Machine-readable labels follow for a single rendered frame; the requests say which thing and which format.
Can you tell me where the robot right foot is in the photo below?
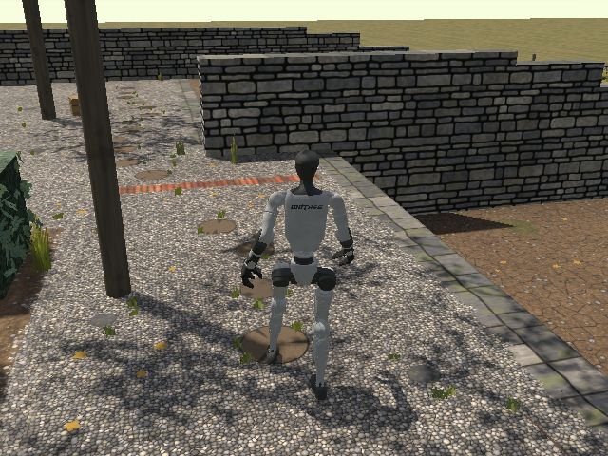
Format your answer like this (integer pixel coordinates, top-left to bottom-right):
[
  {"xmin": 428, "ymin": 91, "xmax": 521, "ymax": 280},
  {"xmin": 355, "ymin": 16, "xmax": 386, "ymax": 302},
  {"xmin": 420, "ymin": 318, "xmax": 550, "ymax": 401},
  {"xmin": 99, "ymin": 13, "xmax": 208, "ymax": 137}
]
[{"xmin": 310, "ymin": 374, "xmax": 327, "ymax": 400}]

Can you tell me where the robot right forearm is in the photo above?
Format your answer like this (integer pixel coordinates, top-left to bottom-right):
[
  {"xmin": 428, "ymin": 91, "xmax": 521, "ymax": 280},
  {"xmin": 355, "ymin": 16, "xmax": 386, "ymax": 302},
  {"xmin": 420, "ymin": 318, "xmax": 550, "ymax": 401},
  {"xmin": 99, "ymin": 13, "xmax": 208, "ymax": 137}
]
[{"xmin": 340, "ymin": 227, "xmax": 354, "ymax": 256}]

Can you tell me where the robot left upper arm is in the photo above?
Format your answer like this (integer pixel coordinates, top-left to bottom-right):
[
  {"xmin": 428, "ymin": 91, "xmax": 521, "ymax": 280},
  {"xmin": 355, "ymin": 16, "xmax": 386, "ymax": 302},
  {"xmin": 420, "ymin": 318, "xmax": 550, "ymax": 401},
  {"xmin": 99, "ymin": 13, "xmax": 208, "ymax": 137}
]
[{"xmin": 259, "ymin": 191, "xmax": 287, "ymax": 244}]

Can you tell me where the left robot hand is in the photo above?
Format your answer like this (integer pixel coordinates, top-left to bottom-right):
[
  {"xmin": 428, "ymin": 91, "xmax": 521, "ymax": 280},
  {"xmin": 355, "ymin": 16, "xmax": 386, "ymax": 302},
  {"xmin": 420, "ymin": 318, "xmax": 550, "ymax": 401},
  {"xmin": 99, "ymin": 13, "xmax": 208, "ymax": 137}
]
[{"xmin": 240, "ymin": 264, "xmax": 262, "ymax": 289}]

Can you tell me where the robot left forearm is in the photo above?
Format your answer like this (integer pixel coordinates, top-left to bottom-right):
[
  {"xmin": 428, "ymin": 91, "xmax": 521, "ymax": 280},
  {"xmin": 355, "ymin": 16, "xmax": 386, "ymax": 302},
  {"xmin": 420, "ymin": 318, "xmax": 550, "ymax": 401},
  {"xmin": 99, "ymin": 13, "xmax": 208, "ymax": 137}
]
[{"xmin": 244, "ymin": 229, "xmax": 267, "ymax": 269}]

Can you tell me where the robot left foot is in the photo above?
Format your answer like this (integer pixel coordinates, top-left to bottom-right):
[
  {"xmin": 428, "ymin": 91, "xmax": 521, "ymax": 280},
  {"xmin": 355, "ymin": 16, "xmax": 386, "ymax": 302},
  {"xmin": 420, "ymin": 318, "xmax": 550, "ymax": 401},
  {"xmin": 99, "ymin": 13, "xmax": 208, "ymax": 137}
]
[{"xmin": 266, "ymin": 345, "xmax": 279, "ymax": 365}]

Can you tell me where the robot foot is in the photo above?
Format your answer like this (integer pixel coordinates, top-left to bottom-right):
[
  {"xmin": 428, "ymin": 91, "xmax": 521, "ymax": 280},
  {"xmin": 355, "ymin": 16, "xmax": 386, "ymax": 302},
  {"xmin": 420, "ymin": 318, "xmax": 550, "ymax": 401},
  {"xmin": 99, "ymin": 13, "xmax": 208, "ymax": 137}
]
[
  {"xmin": 266, "ymin": 345, "xmax": 279, "ymax": 365},
  {"xmin": 310, "ymin": 374, "xmax": 327, "ymax": 400}
]

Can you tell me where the right robot hand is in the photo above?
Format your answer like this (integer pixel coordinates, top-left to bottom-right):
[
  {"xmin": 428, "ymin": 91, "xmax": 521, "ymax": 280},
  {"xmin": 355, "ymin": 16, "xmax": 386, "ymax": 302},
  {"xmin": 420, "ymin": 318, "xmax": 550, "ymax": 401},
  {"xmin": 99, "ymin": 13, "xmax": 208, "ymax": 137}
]
[{"xmin": 332, "ymin": 250, "xmax": 354, "ymax": 266}]

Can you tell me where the robot right upper arm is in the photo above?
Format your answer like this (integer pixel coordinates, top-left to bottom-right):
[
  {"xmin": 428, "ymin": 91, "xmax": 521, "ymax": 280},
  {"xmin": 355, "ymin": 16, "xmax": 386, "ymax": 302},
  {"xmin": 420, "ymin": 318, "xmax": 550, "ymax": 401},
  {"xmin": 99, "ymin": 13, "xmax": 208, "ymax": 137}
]
[{"xmin": 325, "ymin": 191, "xmax": 351, "ymax": 242}]

